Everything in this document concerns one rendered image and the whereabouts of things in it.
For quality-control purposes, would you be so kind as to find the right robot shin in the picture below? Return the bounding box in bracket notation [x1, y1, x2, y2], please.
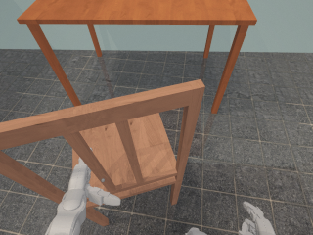
[188, 227, 199, 232]

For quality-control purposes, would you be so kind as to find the right robot hand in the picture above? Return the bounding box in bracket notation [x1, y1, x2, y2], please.
[239, 201, 276, 235]

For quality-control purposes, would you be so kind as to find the left robot forearm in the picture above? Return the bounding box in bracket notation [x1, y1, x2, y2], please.
[45, 189, 87, 235]

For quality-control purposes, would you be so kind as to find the left robot hand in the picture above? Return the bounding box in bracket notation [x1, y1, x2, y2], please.
[67, 147, 121, 206]

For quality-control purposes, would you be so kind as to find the table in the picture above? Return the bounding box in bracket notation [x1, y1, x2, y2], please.
[17, 0, 257, 114]

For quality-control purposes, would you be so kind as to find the chair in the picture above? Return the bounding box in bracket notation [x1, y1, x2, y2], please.
[0, 79, 205, 227]

